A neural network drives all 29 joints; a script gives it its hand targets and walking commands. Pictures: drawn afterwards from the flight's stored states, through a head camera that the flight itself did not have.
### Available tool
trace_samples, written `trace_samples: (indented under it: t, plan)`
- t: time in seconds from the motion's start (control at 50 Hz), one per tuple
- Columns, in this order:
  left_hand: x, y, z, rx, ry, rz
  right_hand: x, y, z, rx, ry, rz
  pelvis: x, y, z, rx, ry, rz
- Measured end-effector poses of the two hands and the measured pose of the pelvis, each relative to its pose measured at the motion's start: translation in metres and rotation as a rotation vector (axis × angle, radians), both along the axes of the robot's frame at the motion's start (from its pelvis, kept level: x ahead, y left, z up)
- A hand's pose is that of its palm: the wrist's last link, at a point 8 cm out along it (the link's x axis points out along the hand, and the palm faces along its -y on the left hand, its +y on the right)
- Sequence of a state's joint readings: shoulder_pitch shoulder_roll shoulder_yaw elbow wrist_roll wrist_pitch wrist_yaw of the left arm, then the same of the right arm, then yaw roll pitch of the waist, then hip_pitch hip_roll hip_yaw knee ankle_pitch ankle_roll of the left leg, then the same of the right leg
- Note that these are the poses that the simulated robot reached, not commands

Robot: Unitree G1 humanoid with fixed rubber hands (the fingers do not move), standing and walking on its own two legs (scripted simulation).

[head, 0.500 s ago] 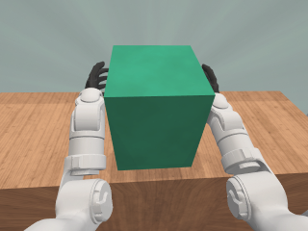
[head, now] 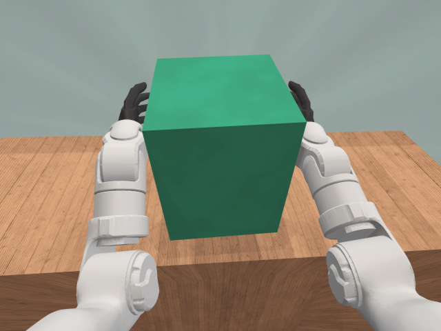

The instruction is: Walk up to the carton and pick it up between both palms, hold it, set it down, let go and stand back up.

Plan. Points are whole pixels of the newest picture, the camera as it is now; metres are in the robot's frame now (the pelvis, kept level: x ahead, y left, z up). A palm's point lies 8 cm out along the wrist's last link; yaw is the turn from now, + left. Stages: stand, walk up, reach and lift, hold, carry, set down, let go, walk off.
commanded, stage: reach and lift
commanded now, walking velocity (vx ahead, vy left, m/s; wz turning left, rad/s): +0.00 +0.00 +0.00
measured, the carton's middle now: (219, 148) +0.37 -0.01 +0.19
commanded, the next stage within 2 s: hold in 0.30 s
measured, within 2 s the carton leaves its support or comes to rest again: neither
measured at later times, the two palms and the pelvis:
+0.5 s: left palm (128, 119) +0.38 +0.14 +0.25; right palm (303, 114) +0.38 -0.16 +0.25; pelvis +0.00 +0.00 +0.00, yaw +0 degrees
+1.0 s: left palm (120, 110) +0.37 +0.14 +0.27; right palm (304, 98) +0.38 -0.15 +0.28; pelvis +0.00 -0.01 +0.00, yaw +0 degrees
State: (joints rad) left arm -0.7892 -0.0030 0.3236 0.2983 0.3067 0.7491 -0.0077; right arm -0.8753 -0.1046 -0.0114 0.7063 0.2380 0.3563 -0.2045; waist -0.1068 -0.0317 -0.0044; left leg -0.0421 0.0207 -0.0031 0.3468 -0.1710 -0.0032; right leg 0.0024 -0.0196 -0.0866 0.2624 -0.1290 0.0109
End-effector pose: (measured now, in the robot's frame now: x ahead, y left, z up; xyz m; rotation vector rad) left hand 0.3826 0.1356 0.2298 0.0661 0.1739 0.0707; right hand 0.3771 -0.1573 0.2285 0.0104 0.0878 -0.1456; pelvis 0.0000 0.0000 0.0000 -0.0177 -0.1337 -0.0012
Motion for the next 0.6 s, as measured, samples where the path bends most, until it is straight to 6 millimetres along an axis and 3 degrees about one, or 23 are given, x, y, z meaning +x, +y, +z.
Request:
trace_samples:
  t: [0.6]
  plan:
    - [-0.005,0.003,0.019,-0.021,-0.005,0.012,0.0,0.003,0.029,0.006,0.002,0.02,0.002,-0.001,0.0,-0.002,0.014,-0.006]
